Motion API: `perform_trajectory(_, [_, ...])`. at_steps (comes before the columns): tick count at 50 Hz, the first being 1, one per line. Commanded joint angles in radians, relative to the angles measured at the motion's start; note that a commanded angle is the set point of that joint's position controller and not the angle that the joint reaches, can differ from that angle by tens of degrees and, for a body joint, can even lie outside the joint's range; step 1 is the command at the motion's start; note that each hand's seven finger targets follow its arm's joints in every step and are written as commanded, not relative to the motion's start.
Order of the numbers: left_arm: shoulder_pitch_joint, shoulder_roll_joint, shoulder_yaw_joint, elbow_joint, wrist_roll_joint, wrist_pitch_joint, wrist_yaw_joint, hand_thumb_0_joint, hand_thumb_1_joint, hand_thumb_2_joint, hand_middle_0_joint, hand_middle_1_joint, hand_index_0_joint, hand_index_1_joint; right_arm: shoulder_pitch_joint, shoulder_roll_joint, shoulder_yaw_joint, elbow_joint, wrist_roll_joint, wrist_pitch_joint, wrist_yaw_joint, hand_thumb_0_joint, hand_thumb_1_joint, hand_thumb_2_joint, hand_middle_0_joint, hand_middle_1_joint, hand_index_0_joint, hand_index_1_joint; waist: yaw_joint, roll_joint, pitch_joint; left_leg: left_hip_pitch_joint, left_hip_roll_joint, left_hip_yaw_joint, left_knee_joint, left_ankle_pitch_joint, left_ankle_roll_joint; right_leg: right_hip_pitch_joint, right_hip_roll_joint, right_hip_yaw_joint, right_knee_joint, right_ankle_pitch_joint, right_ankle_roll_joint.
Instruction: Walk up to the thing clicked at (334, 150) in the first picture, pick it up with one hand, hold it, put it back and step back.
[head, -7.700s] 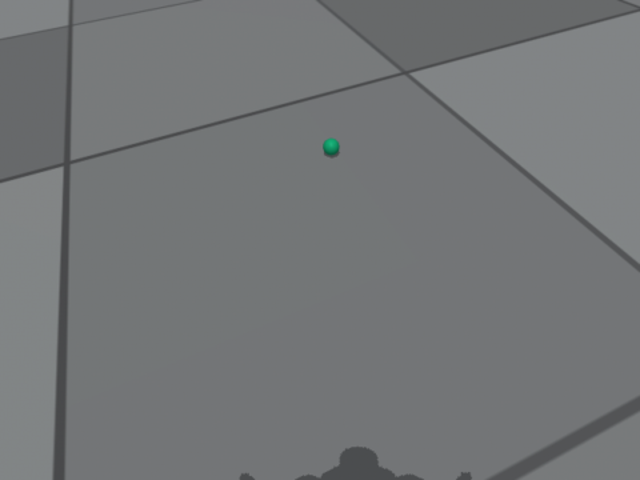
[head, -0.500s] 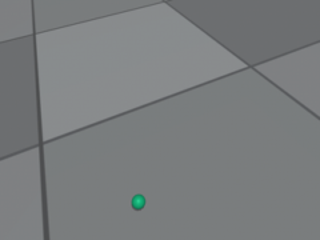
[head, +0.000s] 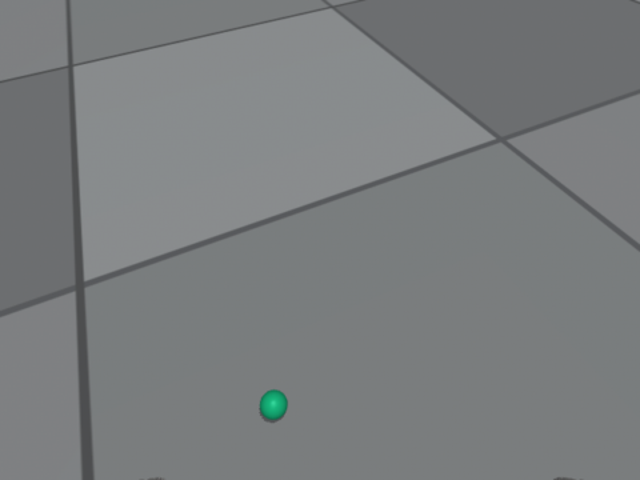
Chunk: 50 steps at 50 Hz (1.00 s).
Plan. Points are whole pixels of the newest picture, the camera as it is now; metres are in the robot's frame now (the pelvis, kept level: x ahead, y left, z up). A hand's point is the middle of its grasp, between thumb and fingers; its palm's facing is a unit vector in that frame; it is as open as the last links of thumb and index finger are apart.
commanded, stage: stand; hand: left
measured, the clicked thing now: (273, 404) +0.42 +0.22 -0.74
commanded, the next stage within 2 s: walk up in 1.76 s
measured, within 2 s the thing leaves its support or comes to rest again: neither
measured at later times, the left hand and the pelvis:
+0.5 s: hand out of the picture +0.06 +0.24 -0.16, palm faces -0.01 -0.94 -0.34, open 7.3 cm; pelvis -0.01 -0.01 +0.00, yaw +1 degrees
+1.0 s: hand out of the picture +0.08 +0.24 -0.16, palm faces -0.01 -0.94 -0.34, open 7.3 cm; pelvis +0.01 -0.01 +0.00, yaw +1 degrees
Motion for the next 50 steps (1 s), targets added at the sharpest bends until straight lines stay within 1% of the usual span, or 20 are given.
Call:
perform_trajectory(1, [-0.042,0.208,0.036,-0.061,0.003,-0.024,0.016,0.0,0.9,0.9,-0.2,-0.3,-0.2,-0.3,-0.048,-0.214,-0.04,-0.059,0.003,-0.021,-0.015,0.0,-0.9,-0.9,0.2,0.3,0.2,0.3,-0.003,0.016,-0.09,0.0,0.124,-0.084,-0.054,0.149,0.015,0.022,-0.103,0.082,-0.029,0.188,-0.035])
perform_trajectory(2, [-0.049,0.217,0.039,-0.062,0.003,-0.024,0.017,0.0,0.9,0.9,-0.2,-0.3,-0.2,-0.3,-0.042,-0.212,-0.04,-0.059,0.002,-0.021,-0.014,0.0,-0.9,-0.9,0.2,0.3,0.2,0.3,-0.008,0.014,-0.101,0.0,0.128,-0.087,-0.053,0.159,0.017,0.041,-0.104,0.08,-0.021,0.197,-0.04])
perform_trajectory(3, [-0.038,0.21,0.036,-0.06,0.0,-0.024,0.016,0.0,0.9,0.9,-0.2,-0.3,-0.2,-0.3,-0.052,-0.211,-0.038,-0.058,0.002,-0.021,-0.014,0.0,-0.9,-0.9,0.2,0.3,0.2,0.3,0.001,0.011,-0.082,-0.008,0.123,-0.09,-0.054,0.146,0.013,0.022,-0.099,0.078,-0.032,0.174,-0.035])
perform_trajectory(7, [-0.032,0.211,0.035,-0.058,0.003,-0.022,0.016,0.0,0.9,0.9,-0.2,-0.3,-0.2,-0.3,-0.049,-0.214,-0.04,-0.053,0.002,-0.017,-0.012,0.0,-0.9,-0.9,0.2,0.3,0.2,0.3,0.0,0.008,-0.064,-0.026,0.119,-0.091,-0.059,0.077,0.014,0.01,-0.095,0.08,-0.047,0.102,-0.034])
perform_trajectory(9, [-0.032,0.22,0.038,-0.057,0.004,-0.023,0.016,0.0,0.9,0.9,-0.2,-0.3,-0.2,-0.3,-0.035,-0.215,-0.04,-0.056,0.0,-0.018,-0.012,0.0,-0.9,-0.9,0.2,0.3,0.2,0.3,-0.006,0.009,-0.082,-0.022,0.121,-0.088,-0.058,0.079,0.019,0.026,-0.103,0.087,-0.04,0.126,-0.039])
perform_trajectory(11, [-0.023,0.219,0.037,-0.054,0.002,-0.026,0.016,0.0,0.9,0.9,-0.2,-0.3,-0.2,-0.3,-0.042,-0.208,-0.038,-0.054,0.001,-0.018,-0.01,0.0,-0.9,-0.9,0.2,0.3,0.2,0.3,0.001,-0.002,-0.079,-0.014,0.121,-0.093,-0.053,0.096,0.018,0.021,-0.102,0.084,-0.04,0.134,-0.038])
perform_trajectory(13, [-0.02,0.223,0.038,-0.057,0.003,-0.027,0.016,0.0,0.9,0.9,-0.2,-0.3,-0.2,-0.3,-0.031,-0.212,-0.039,-0.055,0.002,-0.018,-0.011,0.0,-0.9,-0.9,0.2,0.3,0.2,0.3,-0.002,-0.004,-0.084,-0.004,0.121,-0.092,-0.05,0.096,0.02,0.012,-0.104,0.086,-0.043,0.144,-0.038])
perform_trajectory(14, [-0.022,0.224,0.038,-0.058,0.003,-0.027,0.017,0.0,0.9,0.9,-0.2,-0.3,-0.2,-0.3,-0.028,-0.211,-0.038,-0.055,0.0,-0.018,-0.01,0.0,-0.9,-0.9,0.2,0.3,0.2,0.3,-0.004,-0.001,-0.087,-0.005,0.122,-0.094,-0.047,0.11,0.019,0.014,-0.103,0.083,-0.041,0.145,-0.039])
perform_trajectory(18, [-0.016,0.219,0.036,-0.057,0.003,-0.025,0.018,0.0,0.9,0.9,-0.2,-0.3,-0.2,-0.3,-0.024,-0.215,-0.039,-0.053,0.001,-0.016,-0.011,0.0,-0.9,-0.9,0.2,0.3,0.2,0.3,-0.002,0.006,-0.075,-0.016,0.123,-0.096,-0.044,0.083,0.019,0.011,-0.102,0.084,-0.046,0.116,-0.04])
perform_trajectory(23, [-0.019,0.221,0.037,-0.058,0.002,-0.022,0.016,0.0,0.9,0.9,-0.2,-0.3,-0.2,-0.3,-0.014,-0.217,-0.037,-0.051,-0.002,-0.015,-0.01,0.0,-0.9,-0.9,0.2,0.3,0.2,0.3,0.002,0.015,-0.046,-0.059,0.115,-0.095,-0.055,0.023,0.018,0.004,-0.097,0.091,-0.059,0.039,-0.038])
perform_trajectory(26, [-0.003,0.221,0.036,-0.054,0.006,-0.022,0.014,0.0,0.9,0.9,-0.2,-0.3,-0.2,-0.3,-0.015,-0.212,-0.038,-0.053,0.0,-0.013,-0.007,0.0,-0.9,-0.9,0.2,0.3,0.2,0.3,0.007,-0.013,-0.035,-0.056,0.11,-0.096,-0.041,0.004,0.02,-0.022,-0.098,0.098,-0.078,-0.031,-0.038])
perform_trajectory(27, [-0.017,0.229,0.039,-0.058,0.005,-0.021,0.014,0.0,0.9,0.9,-0.2,-0.3,-0.2,-0.3,-0.002,-0.212,-0.038,-0.054,-0.002,-0.012,-0.008,0.0,-0.9,-0.9,0.2,0.3,0.2,0.3,-0.003,-0.004,-0.043,-0.058,0.112,-0.095,-0.047,-0.008,0.023,-0.017,-0.1,0.102,-0.074,-0.03,-0.041])
perform_trajectory(30, [-0.013,0.229,0.038,-0.061,0.003,-0.023,0.014,0.0,0.9,0.9,-0.2,-0.3,-0.2,-0.3,0.001,-0.209,-0.036,-0.054,-0.002,-0.014,-0.006,0.0,-0.9,-0.9,0.2,0.3,0.2,0.3,0.003,-0.003,-0.037,-0.066,0.109,-0.098,-0.044,-0.001,0.022,-0.018,-0.099,0.103,-0.076,-0.033,-0.042])
perform_trajectory(31, [-0.012,0.227,0.039,-0.061,0.004,-0.023,0.014,0.0,0.9,0.9,-0.2,-0.3,-0.2,-0.3,0.0,-0.216,-0.038,-0.056,-0.002,-0.013,-0.007,0.0,-0.9,-0.9,0.2,0.3,0.2,0.3,0.003,0.003,-0.047,-0.059,0.112,-0.098,-0.04,-0.001,0.024,-0.018,-0.098,0.101,-0.073,-0.028,-0.042])
perform_trajectory(35, [-0.012,0.225,0.039,-0.063,0.002,-0.026,0.014,0.0,0.9,0.9,-0.2,-0.3,-0.2,-0.3,0.001,-0.214,-0.036,-0.061,-0.002,-0.018,-0.009,0.0,-0.9,-0.9,0.2,0.3,0.2,0.3,0.003,0.01,-0.08,-0.046,0.12,-0.102,-0.037,0.077,0.021,0.025,-0.101,0.09,-0.042,0.095,-0.045])
perform_trajectory(36, [-0.008,0.222,0.037,-0.061,0.002,-0.026,0.014,0.0,0.9,0.9,-0.2,-0.3,-0.2,-0.3,0.004,-0.214,-0.035,-0.059,-0.001,-0.017,-0.009,0.0,-0.9,-0.9,0.2,0.3,0.2,0.3,0.005,0.005,-0.075,-0.05,0.118,-0.101,-0.035,0.089,0.02,0.026,-0.1,0.088,-0.042,0.104,-0.044])
perform_trajectory(39, [-0.014,0.222,0.038,-0.063,0.001,-0.026,0.014,0.0,0.9,0.9,-0.2,-0.3,-0.2,-0.3,0.012,-0.221,-0.035,-0.062,-0.001,-0.019,-0.014,0.0,-0.9,-0.9,0.2,0.3,0.2,0.3,-0.001,0.017,-0.107,-0.024,0.127,-0.096,-0.026,0.154,0.022,0.052,-0.11,0.087,-0.022,0.207,-0.051])
perform_trajectory(45, [-0.012,0.213,0.034,-0.057,0.001,-0.021,0.013,0.0,0.9,0.9,-0.2,-0.3,-0.2,-0.3,0.004,-0.225,-0.03,-0.06,0.003,-0.02,-0.018,0.0,-0.9,-0.9,0.2,0.3,0.2,0.3,0.006,0.02,-0.09,-0.02,0.13,-0.1,-0.034,0.166,0.016,0.045,-0.103,0.074,-0.022,0.195,-0.046])
perform_trajectory(48, [-0.012,0.216,0.034,-0.055,0.0,-0.02,0.014,0.0,0.9,0.9,-0.2,-0.3,-0.2,-0.3,0.004,-0.22,-0.028,-0.06,0.002,-0.019,-0.017,0.0,-0.9,-0.9,0.2,0.3,0.2,0.3,0.007,0.01,-0.075,-0.03,0.126,-0.101,-0.042,0.141,0.015,0.037,-0.101,0.074,-0.03,0.161,-0.042])
perform_trajectory(50, [-0.015,0.22,0.035,-0.057,0.001,-0.022,0.015,0.0,0.9,0.9,-0.2,-0.3,-0.2,-0.3,0.009,-0.22,-0.03,-0.063,0.001,-0.02,-0.018,0.0,-0.9,-0.9,0.2,0.3,0.2,0.3,0.005,0.009,-0.093,-0.013,0.131,-0.099,-0.038,0.18,0.016,0.045,-0.104,0.073,-0.022,0.204,-0.046])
